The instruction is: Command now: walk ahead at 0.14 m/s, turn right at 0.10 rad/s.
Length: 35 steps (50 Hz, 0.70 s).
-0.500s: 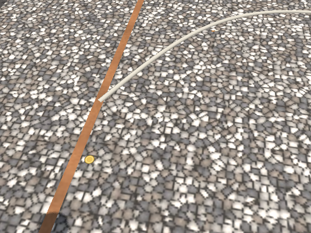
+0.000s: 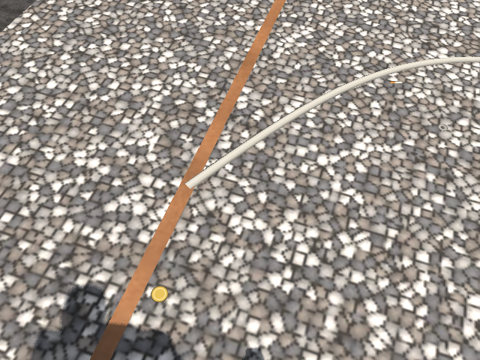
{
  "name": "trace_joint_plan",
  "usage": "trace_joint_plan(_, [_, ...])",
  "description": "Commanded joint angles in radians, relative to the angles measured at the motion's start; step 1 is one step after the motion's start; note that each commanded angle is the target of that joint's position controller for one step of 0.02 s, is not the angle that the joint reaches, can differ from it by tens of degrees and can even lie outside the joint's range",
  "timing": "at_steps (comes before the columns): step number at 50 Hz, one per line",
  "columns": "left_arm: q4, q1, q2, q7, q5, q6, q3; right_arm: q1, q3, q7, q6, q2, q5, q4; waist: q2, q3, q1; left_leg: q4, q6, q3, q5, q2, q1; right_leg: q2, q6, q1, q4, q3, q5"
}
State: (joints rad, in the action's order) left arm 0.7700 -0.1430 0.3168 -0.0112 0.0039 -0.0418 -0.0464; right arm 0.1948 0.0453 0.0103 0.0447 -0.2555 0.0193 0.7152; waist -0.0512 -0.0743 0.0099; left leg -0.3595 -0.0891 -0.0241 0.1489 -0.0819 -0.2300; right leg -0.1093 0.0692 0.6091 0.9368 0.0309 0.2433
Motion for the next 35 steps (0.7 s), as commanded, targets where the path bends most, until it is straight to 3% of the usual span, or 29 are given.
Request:
trace_joint_plan(1, [-0.013,-0.08,0.041,0.003,0.004,0.007,-0.006,-0.057,0.032,-0.015,0.018,-0.134,0.014,-0.035,0.127,0.166,-0.023,0.093,-0.138,0.027,-0.609,0.247,0.016,-0.001,0.0,-0.193,-0.143,0.005,-0.168])
trace_joint_plan(3, [-0.033,-0.037,0.062,0.007,0.01,0.009,-0.013,-0.043,0.037,-0.02,0.009,-0.156,0.014,-0.008,0.129,0.144,0.0,0.096,-0.139,0.031,-0.564,0.274,0.062,0.013,-0.007,-0.168,-0.185,0.002,-0.174])
trace_joint_plan(5, [-0.059,-0.005,0.082,0.013,0.009,0.016,-0.022,-0.033,0.044,-0.025,-0.009,-0.172,0.004,0.012,0.127,0.12,0.012,0.072,-0.145,0.049,-0.517,0.31,0.119,0.017,-0.019,-0.113,-0.2,0.0,-0.097])
trace_joint_plan(9, [-0.097,0.011,0.072,0.035,0.005,0.031,-0.029,-0.034,0.053,-0.043,-0.048,-0.178,-0.022,0.024,0.132,0.098,0.014,-0.029,-0.136,0.083,-0.504,0.367,0.201,0.036,-0.052,-0.064,-0.24,-0.036,0.062])
trace_joint_plan(11, [-0.096,-0.031,0.062,0.046,0.01,0.028,-0.033,-0.049,0.055,-0.056,-0.062,-0.178,-0.037,0.021,0.125,0.115,-0.017,-0.133,-0.089,0.053,-0.557,0.344,0.205,0.072,-0.086,-0.153,-0.38,-0.075,-0.024])
trace_joint_plan(12, [-0.091,-0.075,0.094,0.043,0.004,0.023,-0.046,-0.023,0.056,-0.061,-0.062,-0.172,-0.038,0.028,0.085,0.149,-0.036,-0.241,-0.034,0.006,-0.548,0.286,0.169,0.081,-0.119,-0.273,-0.482,-0.047,-0.222])
trace_joint_plan(13, [-0.095,-0.136,0.204,0.03,-0.006,0.02,-0.077,-0.021,0.052,-0.062,-0.05,-0.153,-0.009,-0.001,-0.094,0.216,-0.033,-0.476,0.05,-0.073,-0.314,0.173,0.003,-0.061,-0.2,-0.466,-0.484,0.179,-0.675])
trace_joint_plan(14, [-0.096,-0.181,0.259,0.023,-0.022,0.023,-0.089,-0.062,0.037,-0.055,-0.041,-0.11,0.021,-0.037,-0.266,0.266,-0.052,-0.74,0.129,-0.049,0.447,-0.022,-0.321,-0.264,-0.42,-0.663,-0.516,0.5,-0.961])
trace_joint_plan(15, [-0.104,-0.193,0.176,0.022,-0.021,0.018,-0.064,-0.069,0.038,-0.041,-0.038,-0.126,0.01,-0.02,-0.135,0.351,-0.078,-0.858,0.124,0.12,0.549,0.016,-0.351,-0.262,-0.437,-0.698,-0.524,0.489,-0.875])
trace_joint_plan(16, [-0.118,-0.13,0.159,0.018,-0.012,0.014,-0.063,-0.082,0.044,-0.034,-0.04,-0.137,-0.02,-0.02,-0.077,0.283,-0.057,-0.894,0.124,0.127,0.486,0.044,-0.4,-0.216,-0.397,-0.655,-0.52,0.396,-0.795])
trace_joint_plan(17, [-0.128,-0.086,0.146,0.012,0.003,0.017,-0.063,-0.088,0.045,-0.039,-0.045,-0.133,-0.024,-0.01,-0.01,0.239,-0.041,-0.857,0.129,0.121,0.422,0.065,-0.424,-0.168,-0.351,-0.612,-0.53,0.341,-0.691])
trace_joint_plan(18, [-0.139,-0.05,0.135,0.004,0.015,0.025,-0.059,-0.103,0.051,-0.047,-0.051,-0.147,-0.017,-0.012,0.009,0.204,-0.029,-0.796,0.139,0.123,0.363,0.083,-0.423,-0.145,-0.325,-0.565,-0.547,0.318,-0.608])
trace_joint_plan(21, [-0.154,-0.037,0.15,-0.011,0.004,0.048,-0.066,-0.086,0.045,-0.051,-0.055,-0.115,-0.024,-0.008,-0.064,0.202,-0.006,-0.638,0.171,0.099,0.284,0.056,-0.323,-0.081,-0.304,-0.488,-0.567,0.279,-0.562])
trace_joint_plan(25, [-0.167,-0.038,0.173,-0.027,0.008,0.063,-0.078,-0.094,0.041,-0.051,-0.052,-0.109,-0.026,-0.001,-0.082,0.221,-0.019,-0.473,0.191,0.109,0.213,0.042,-0.241,-0.063,-0.291,-0.448,-0.563,0.304,-0.454])
trace_joint_plan(30, [-0.171,-0.019,0.146,-0.021,-0.003,0.078,-0.064,-0.081,0.044,-0.033,-0.042,-0.124,-0.029,0.008,-0.129,0.202,-0.038,-0.329,0.171,0.09,0.188,0.06,-0.136,-0.063,-0.274,-0.401,-0.546,0.348,-0.309])
trace_joint_plan(32, [-0.17,0.0,0.12,-0.021,0.004,0.082,-0.049,-0.04,0.04,-0.019,-0.027,-0.111,-0.028,0.019,-0.116,0.204,-0.008,-0.153,0.136,0.056,0.09,0.059,-0.019,-0.03,-0.242,-0.347,-0.541,0.354,-0.016])
trace_joint_plan(33, [-0.161,-0.018,0.092,-0.019,-0.002,0.08,-0.036,-0.028,0.038,-0.015,-0.02,-0.101,-0.023,0.025,-0.096,0.183,0.0,-0.068,0.117,0.045,0.064,0.063,0.058,0.01,-0.207,-0.288,-0.534,0.342,0.167])
trace_joint_plan(34, [-0.15,-0.046,0.049,-0.016,-0.013,0.074,-0.02,0.007,0.043,-0.017,-0.014,-0.135,-0.006,0.027,-0.001,0.168,0.0,-0.009,0.074,0.169,0.167,0.177,0.133,0.072,-0.157,-0.197,-0.431,0.289,0.317])
trace_joint_plan(35, [-0.171,-0.051,0.011,-0.016,-0.013,0.061,-0.009,0.072,0.061,-0.02,-0.012,-0.225,0.009,0.043,0.203,0.139,-0.008,0.097,-0.041,0.425,0.415,0.333,0.164,0.219,-0.099,-0.04,-0.198,0.097,0.35])
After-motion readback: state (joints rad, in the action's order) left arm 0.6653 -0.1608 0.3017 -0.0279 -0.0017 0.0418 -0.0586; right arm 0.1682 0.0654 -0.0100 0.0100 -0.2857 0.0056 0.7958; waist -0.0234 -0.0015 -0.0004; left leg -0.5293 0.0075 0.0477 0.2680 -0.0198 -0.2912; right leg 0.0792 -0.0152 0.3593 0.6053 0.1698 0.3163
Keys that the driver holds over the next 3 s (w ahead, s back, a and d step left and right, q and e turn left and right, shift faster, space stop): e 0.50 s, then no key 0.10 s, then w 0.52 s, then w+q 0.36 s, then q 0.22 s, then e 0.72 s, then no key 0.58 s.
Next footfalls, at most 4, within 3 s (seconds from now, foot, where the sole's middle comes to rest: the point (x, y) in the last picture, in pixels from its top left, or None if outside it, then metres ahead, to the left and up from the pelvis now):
0.24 right None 0.15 -0.14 -0.78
0.68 left None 0.21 0.09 -0.78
1.08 right None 0.27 -0.22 -0.78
1.58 left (269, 282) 0.66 -0.10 -0.78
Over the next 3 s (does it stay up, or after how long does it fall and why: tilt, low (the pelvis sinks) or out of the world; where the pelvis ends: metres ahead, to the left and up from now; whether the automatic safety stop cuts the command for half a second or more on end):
stays up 0.63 -0.19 -0.01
